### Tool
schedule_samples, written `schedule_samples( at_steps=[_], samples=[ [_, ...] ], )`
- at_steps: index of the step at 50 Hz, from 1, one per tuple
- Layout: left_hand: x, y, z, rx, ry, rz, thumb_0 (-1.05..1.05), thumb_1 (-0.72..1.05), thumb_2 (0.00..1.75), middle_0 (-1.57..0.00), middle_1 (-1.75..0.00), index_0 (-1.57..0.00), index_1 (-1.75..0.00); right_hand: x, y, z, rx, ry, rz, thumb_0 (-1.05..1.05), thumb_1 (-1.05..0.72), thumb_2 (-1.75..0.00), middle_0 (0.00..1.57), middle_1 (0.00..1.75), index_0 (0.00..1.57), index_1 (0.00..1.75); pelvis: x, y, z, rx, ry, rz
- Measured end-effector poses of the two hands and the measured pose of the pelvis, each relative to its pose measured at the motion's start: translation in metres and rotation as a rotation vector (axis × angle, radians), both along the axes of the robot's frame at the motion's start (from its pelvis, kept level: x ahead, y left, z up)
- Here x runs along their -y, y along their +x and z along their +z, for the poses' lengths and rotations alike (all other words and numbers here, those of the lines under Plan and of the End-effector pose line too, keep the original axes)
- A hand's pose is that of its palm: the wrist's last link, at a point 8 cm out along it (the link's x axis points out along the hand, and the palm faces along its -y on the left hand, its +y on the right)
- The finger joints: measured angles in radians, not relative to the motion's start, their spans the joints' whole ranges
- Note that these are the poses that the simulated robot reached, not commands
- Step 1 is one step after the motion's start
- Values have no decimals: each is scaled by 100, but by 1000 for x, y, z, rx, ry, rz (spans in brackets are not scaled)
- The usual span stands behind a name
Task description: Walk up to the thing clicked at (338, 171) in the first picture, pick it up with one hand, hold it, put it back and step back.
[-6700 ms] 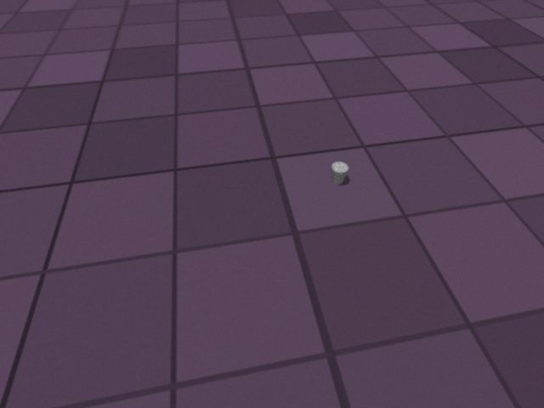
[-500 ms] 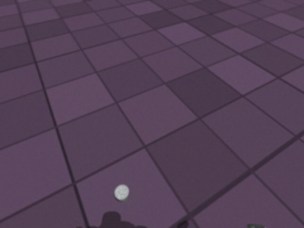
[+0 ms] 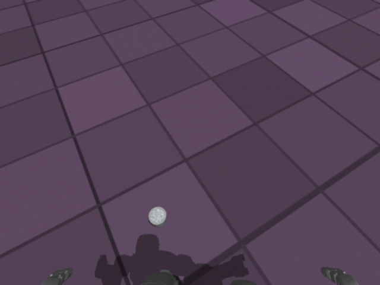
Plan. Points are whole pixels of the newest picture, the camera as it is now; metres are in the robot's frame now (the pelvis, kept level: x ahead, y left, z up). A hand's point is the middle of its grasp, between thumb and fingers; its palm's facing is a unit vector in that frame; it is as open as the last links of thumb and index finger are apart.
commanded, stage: walk up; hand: left
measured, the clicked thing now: (158, 218) +0.45 +0.19 -0.72
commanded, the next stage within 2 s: none
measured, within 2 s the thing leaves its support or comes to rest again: neither
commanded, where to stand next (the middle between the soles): +0.08 +0.01 m, yaw +1 degrees
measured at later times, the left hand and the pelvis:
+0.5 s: hand out of the picture +0.12 +0.30 -0.16, palm faces -0.05 -0.94 -0.34, open 7.3 cm; pelvis +0.03 +0.02 +0.00, yaw -1 degrees
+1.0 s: hand out of the picture +0.10 +0.27 -0.15, palm faces +0.07 -0.93 -0.37, open 7.3 cm; pelvis -0.02 +0.00 -0.01, yaw +3 degrees
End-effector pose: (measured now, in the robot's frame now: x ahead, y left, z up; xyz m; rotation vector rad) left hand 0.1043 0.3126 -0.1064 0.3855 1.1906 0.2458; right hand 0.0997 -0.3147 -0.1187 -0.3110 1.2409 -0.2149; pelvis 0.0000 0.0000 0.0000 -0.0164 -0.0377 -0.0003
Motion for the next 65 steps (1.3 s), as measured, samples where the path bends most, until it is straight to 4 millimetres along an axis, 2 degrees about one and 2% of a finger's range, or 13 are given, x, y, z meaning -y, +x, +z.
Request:
schedule_samples(
  at_steps=[8,13,16,20,25,30,36,41,46,51,58,61,65],
  samples=[
    [-40,2,-16,43,4,-41,0,91,90,-21,-30,-21,-30,-26,-36,3,-20,-49,8,0,-91,-90,21,30,21,30,-34,-10,-13,-25,21,29],
    [-43,0,-14,31,-56,-42,0,91,90,-21,-30,-21,-30,-47,-71,21,-43,-53,-11,0,-91,-90,21,30,21,30,-42,1,1,-11,6,30],
    [-45,0,-12,21,-85,-35,0,91,90,-21,-30,-21,-30,-45,-86,34,-49,-87,-38,1,-90,-90,21,30,21,30,-41,9,7,-2,4,25],
    [-46,3,-15,-2,-89,-25,0,91,90,-21,-30,-21,-30,-31,-97,46,-53,-144,-73,1,-90,-90,21,30,21,30,-35,19,8,19,9,9],
    [-27,13,-18,-21,-82,-27,0,91,90,-20,-30,-20,-30,-11,-86,39,-63,-152,-84,1,-90,-90,21,30,21,30,-23,25,3,27,19,-18],
    [5,30,-18,-19,-63,-57,0,91,90,-20,-30,-20,-30,6,-53,4,-44,-94,-88,1,-90,-90,21,30,21,30,-7,26,-9,20,6,-19],
    [32,42,-4,58,-59,-85,0,91,90,-21,-30,-21,-30,-2,-17,-9,25,-27,-11,1,-91,-90,21,30,21,30,5,7,-6,1,44,-7],
    [35,44,1,157,-59,-71,0,91,90,-21,-30,-21,-30,-4,-17,-12,35,-22,46,0,-91,-90,21,30,21,30,7,-3,-11,-10,23,21],
    [18,22,-7,208,-70,-22,0,90,90,-21,-30,-21,-30,-5,-35,-4,6,-51,82,0,-91,-90,21,30,21,30,4,-13,-17,7,25,62],
    [-1,-29,-7,92,-46,51,0,91,90,-21,-30,-21,-30,-4,-55,15,-7,-59,67,1,-91,-90,21,30,21,30,-1,-17,-4,10,-6,66],
    [-14,-93,1,-67,4,64,0,91,90,-21,-30,-21,-30,3,-47,21,33,-44,86,1,-90,-90,21,30,21,30,5,-18,2,-19,14,37],
    [-10,-102,7,-109,25,37,0,91,90,-21,-30,-21,-30,12,-43,15,72,-23,70,1,-90,-90,21,30,21,30,11,-11,-1,-16,23,11],
    [3,-95,16,-40,44,36,1,91,90,-21,-30,-21,-30,21,-39,4,60,5,53,1,-91,-90,21,30,21,30,21,0,-2,19,-10,29]
  ],
)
